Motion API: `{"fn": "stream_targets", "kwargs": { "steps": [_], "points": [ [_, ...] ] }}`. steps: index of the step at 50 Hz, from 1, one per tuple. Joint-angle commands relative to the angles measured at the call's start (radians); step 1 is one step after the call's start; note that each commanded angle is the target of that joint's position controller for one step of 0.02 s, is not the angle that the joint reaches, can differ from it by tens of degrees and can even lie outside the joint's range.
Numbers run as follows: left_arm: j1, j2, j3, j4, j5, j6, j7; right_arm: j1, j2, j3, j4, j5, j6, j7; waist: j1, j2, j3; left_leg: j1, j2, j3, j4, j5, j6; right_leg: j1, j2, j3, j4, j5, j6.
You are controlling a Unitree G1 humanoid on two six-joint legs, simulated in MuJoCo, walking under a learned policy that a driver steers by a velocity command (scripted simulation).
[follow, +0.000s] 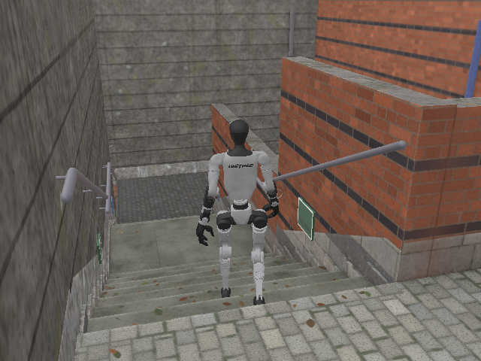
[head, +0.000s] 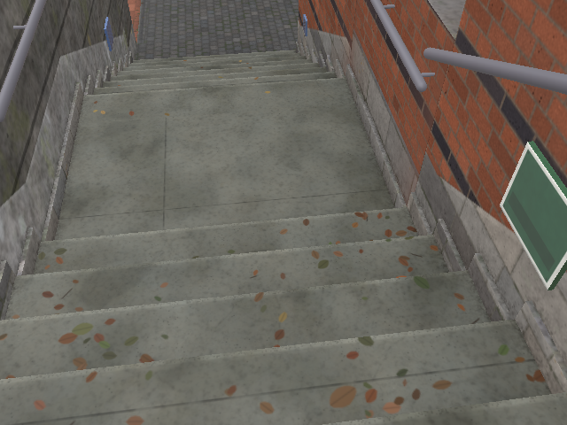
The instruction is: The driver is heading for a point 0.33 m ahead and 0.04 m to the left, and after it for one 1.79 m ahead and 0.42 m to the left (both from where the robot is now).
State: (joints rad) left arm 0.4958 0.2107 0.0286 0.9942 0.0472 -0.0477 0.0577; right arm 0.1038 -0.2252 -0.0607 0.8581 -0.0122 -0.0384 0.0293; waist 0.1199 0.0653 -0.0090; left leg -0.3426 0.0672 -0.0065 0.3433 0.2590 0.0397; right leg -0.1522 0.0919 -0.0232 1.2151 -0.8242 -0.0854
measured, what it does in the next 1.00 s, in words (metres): goes down, turning left: right foot 0.16 m lower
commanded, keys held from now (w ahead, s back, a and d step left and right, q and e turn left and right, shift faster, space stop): w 0.18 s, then w+q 0.80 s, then w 0.02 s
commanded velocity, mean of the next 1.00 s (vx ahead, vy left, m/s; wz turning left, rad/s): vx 0.50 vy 0.00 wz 0.34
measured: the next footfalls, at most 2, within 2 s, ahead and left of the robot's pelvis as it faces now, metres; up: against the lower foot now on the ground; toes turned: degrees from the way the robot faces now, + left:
right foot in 0.60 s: +0.50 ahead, -0.13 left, -0.16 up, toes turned +10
left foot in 1.22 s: +0.75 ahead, +0.21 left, -0.32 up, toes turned +31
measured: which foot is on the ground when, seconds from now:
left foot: down 0.00-0.60, up 0.62-1.00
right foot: down 0.00-0.00, up 0.02-0.58, down 0.60-1.00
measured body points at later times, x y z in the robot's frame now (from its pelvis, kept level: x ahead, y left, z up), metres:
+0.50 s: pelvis +0.26 -0.01 -0.09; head +0.26 +0.00 +0.36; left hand +0.46 +0.24 -0.18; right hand +0.17 -0.26 -0.22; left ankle +0.10 +0.11 -0.77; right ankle +0.45 -0.14 -0.79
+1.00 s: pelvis +0.52 -0.03 -0.22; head +0.52 -0.03 +0.23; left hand +0.33 +0.17 -0.36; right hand +0.76 -0.21 -0.34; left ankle +0.61 +0.17 -0.86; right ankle +0.46 -0.14 -0.93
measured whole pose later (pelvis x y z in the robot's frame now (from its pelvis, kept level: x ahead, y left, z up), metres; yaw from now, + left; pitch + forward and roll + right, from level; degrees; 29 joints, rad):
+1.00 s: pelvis +0.52 -0.03 -0.22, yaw +22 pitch -1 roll -1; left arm 0.56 0.22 0.04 1.01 0.03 -0.10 0.01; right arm 0.10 -0.25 -0.09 0.87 -0.05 0.04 0.04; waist 0.05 0.03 0.01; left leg -0.79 0.01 -0.09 1.06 0.24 0.10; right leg -0.14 -0.04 -0.21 0.72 -0.56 -0.03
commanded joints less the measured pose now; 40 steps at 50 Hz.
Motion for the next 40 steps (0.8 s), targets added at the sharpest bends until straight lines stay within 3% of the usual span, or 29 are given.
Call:
{"fn": "stream_targets", "kwargs": {
  "steps": [1,2,3,4,5,6,7,9,11,12,13,14,16,19,20,21,23,27,28,30,31,32,33,34,35,36,37,39,40],
  "points": [
    [0.183,0.059,0.033,0.031,-0.053,-0.009,-0.019,0.519,-0.187,-0.044,0.13,-0.029,0.0,-0.002,-0.165,0.174,-0.166,0.788,0.174,-0.115,0.304,0.549,0.098,-0.555,0.043,0.082,0.742,-0.083,-0.039],
    [0.184,0.097,0.025,-0.008,-0.081,-0.015,-0.002,0.568,-0.215,-0.048,0.12,-0.007,0.0,0.018,-0.197,0.124,-0.326,0.964,0.307,-0.257,0.45,0.573,0.155,-0.769,0.005,0.119,0.957,-0.099,-0.031],
    [0.065,0.116,0.019,-0.076,-0.089,-0.022,0.01,0.563,-0.269,-0.068,0.123,0.024,0.006,0.009,-0.242,0.2,-0.363,0.936,0.434,-0.465,0.228,0.008,0.29,-0.965,-0.005,0.082,0.982,0.029,-0.017],
    [-0.129,0.126,0.023,-0.103,-0.052,-0.008,0.01,0.456,-0.161,-0.041,0.1,0.024,0.014,-0.018,-0.24,0.073,-0.17,0.712,0.369,-0.465,0.065,-0.346,0.285,-1.048,-0.062,0.035,0.837,0.184,0.007],
    [-0.189,0.118,0.024,-0.113,-0.028,-0.001,-0.002,0.394,-0.122,-0.023,0.089,0.004,0.01,-0.029,-0.223,0.003,-0.047,0.483,0.351,-0.433,0.026,-0.363,0.278,-0.976,-0.072,0.081,0.782,0.291,0.001],
    [-0.14,0.101,0.028,-0.085,-0.012,0.019,-0.016,0.394,-0.11,-0.01,0.096,-0.032,-0.005,-0.024,-0.164,-0.024,0.004,0.289,0.33,-0.432,0.044,-0.4,0.274,-0.871,-0.113,0.118,0.627,0.32,-0.001],
    [-0.137,0.071,0.029,-0.064,-0.006,0.037,-0.023,0.366,-0.061,0.009,0.108,-0.037,-0.024,-0.018,-0.116,-0.072,0.079,0.111,0.287,-0.362,0.064,-0.325,0.23,-0.801,-0.122,0.164,0.516,0.412,-0.006],
    [-0.171,0.057,0.029,-0.078,-0.012,0.049,-0.05,0.255,-0.078,0.015,0.081,-0.016,-0.057,-0.019,-0.034,-0.005,0.153,-0.166,0.142,-0.191,-0.049,-0.391,0.152,-0.608,-0.142,0.12,0.029,0.683,0.028],
    [-0.19,0.036,0.029,-0.064,0.026,0.055,-0.069,0.306,-0.102,0.014,0.097,-0.001,-0.054,-0.028,-0.041,0.083,0.072,-0.144,0.122,-0.189,-0.027,-0.187,0.199,-0.46,-0.152,0.046,-0.127,0.837,0.058],
    [-0.179,0.022,0.022,-0.061,0.028,0.06,-0.074,0.332,-0.109,0.008,0.096,0.006,-0.047,-0.028,-0.042,0.086,0.037,-0.103,0.125,-0.177,-0.006,-0.09,0.21,-0.428,-0.154,0.035,-0.148,0.849,0.062],
    [-0.134,0.029,0.027,-0.032,0.009,0.063,-0.078,0.336,-0.113,0.003,0.088,-0.005,-0.042,-0.023,-0.033,0.074,-0.006,-0.081,0.128,-0.189,0.032,-0.096,0.219,-0.392,-0.151,0.02,-0.095,0.949,0.049],
    [-0.201,0.042,0.027,-0.049,-0.004,0.06,-0.08,0.346,-0.102,0.006,0.077,0.007,-0.035,-0.025,-0.047,0.031,0.019,-0.062,0.122,-0.203,0.029,-0.153,0.219,-0.419,-0.164,0.023,-0.135,0.952,0.044],
    [-0.423,0.102,0.048,-0.113,0.001,0.038,-0.084,0.46,-0.084,0.008,0.105,0.0,-0.039,-0.044,-0.136,-0.031,0.089,0.205,0.123,-0.321,0.109,-0.465,0.241,-0.735,-0.207,0.1,-0.304,1.094,0.043],
    [-0.603,0.095,0.051,-0.168,0.005,0.015,-0.089,0.576,-0.126,-0.011,0.101,-0.02,-0.044,-0.066,-0.231,-0.018,0.104,0.365,0.148,-0.457,0.187,-0.532,0.283,-0.89,-0.195,0.129,-0.383,1.025,0.082],
    [-0.628,0.1,0.05,-0.19,-0.003,0.005,-0.091,0.548,-0.103,-0.008,0.092,-0.018,-0.049,-0.075,-0.216,-0.035,0.126,0.311,0.134,-0.447,0.231,-0.554,0.267,-0.836,-0.214,0.166,-0.479,1.107,0.1],
    [-0.628,0.078,0.042,-0.192,-0.011,0.003,-0.097,0.517,-0.104,-0.009,0.074,-0.027,-0.048,-0.073,-0.225,-0.058,0.121,0.191,0.084,-0.39,0.253,-0.614,0.243,-0.707,-0.182,0.111,-0.55,1.19,0.103],
    [-0.596,0.028,0.024,-0.194,-0.026,0.004,-0.111,0.452,-0.103,-0.005,0.048,-0.009,-0.034,-0.063,-0.236,-0.045,0.111,-0.047,0.008,-0.281,0.279,-0.62,0.178,-0.362,-0.13,0.046,-0.681,1.271,0.097],
    [-0.559,0.065,0.026,-0.214,-0.043,-0.009,-0.091,0.497,-0.09,-0.008,0.06,-0.033,-0.006,-0.076,-0.286,0.024,0.13,0.126,-0.017,-0.325,0.474,-0.52,0.152,-0.265,-0.176,0.119,-0.913,1.242,0.088],
    [-0.442,0.091,0.039,-0.178,-0.052,-0.014,-0.074,0.487,-0.102,-0.011,0.065,-0.044,0.017,-0.086,-0.229,0.015,0.101,0.147,-0.02,-0.306,0.637,-0.445,0.151,-0.18,-0.189,0.116,-0.946,1.231,0.086],
    [-0.107,0.14,0.064,-0.083,-0.013,-0.02,-0.066,0.513,-0.132,-0.02,0.078,-0.02,0.03,-0.083,-0.068,-0.126,-0.034,-0.042,-0.095,-0.202,1.072,-0.576,0.136,0.251,-0.189,0.045,-0.915,1.24,0.084],
    [0.001,0.185,0.067,-0.059,0.001,-0.016,-0.076,0.633,-0.079,-0.027,0.104,0.015,0.022,-0.062,-0.095,-0.271,-0.179,-0.341,-0.193,-0.148,1.47,-1.153,0.086,0.59,-0.321,0.141,-0.584,1.518,0.061],
    [0.025,0.205,0.066,-0.07,-0.017,-0.01,-0.096,0.697,-0.073,-0.015,0.079,0.048,0.015,-0.075,-0.112,-0.297,-0.302,-0.53,-0.123,-0.127,1.689,-1.176,0.075,0.729,-0.469,0.259,-0.407,1.633,0.033],
    [0.043,0.221,0.078,-0.084,-0.039,-0.006,-0.101,0.605,-0.084,-0.006,0.036,0.043,0.01,-0.084,-0.07,-0.281,-0.324,-0.66,-0.079,-0.082,1.715,-1.038,0.066,0.662,-0.554,0.379,-0.552,1.201,-0.033],
    [-0.018,0.242,0.09,-0.087,-0.039,-0.01,-0.086,0.432,-0.063,0.001,-0.016,0.011,0.02,-0.083,-0.049,-0.354,-0.218,-0.754,-0.071,-0.028,1.718,-0.863,0.053,0.456,-0.601,0.522,-0.788,0.589,-0.143],
    [-0.083,0.147,0.06,-0.117,-0.036,-0.014,-0.077,0.253,-0.107,-0.009,-0.057,-0.028,0.03,-0.076,-0.035,-0.248,-0.047,-0.739,-0.033,-0.038,1.632,-0.749,0.054,0.226,-0.552,0.476,-0.872,0.484,-0.15],
    [-0.124,0.111,0.04,-0.118,-0.012,-0.023,-0.073,0.228,-0.114,-0.018,-0.049,-0.032,0.048,-0.07,-0.072,-0.19,0.052,-0.613,-0.02,-0.08,1.515,-0.693,0.046,-0.009,-0.55,0.439,-0.849,0.688,-0.153],
    [-0.188,0.075,0.027,-0.113,0.0,-0.039,-0.071,0.263,-0.11,-0.027,-0.023,-0.024,0.058,-0.064,-0.154,-0.111,0.126,-0.511,0.008,-0.139,1.26,-0.536,0.044,-0.169,-0.454,0.281,-0.835,0.818,-0.072],
    [-0.212,0.088,0.027,-0.1,-0.023,-0.062,-0.062,0.245,-0.053,-0.016,-0.027,-0.021,0.069,-0.039,-0.209,-0.187,0.158,-0.378,0.003,-0.105,0.978,-0.391,0.015,-0.332,-0.373,0.147,-0.887,0.82,-0.032],
    [-0.16,0.108,0.03,-0.086,-0.034,-0.069,-0.057,0.256,-0.052,-0.028,0.004,-0.033,0.071,-0.022,-0.194,-0.208,0.12,-0.391,-0.015,-0.122,0.913,-0.31,0.003,-0.267,-0.387,0.177,-0.851,0.84,-0.075]
  ]
}}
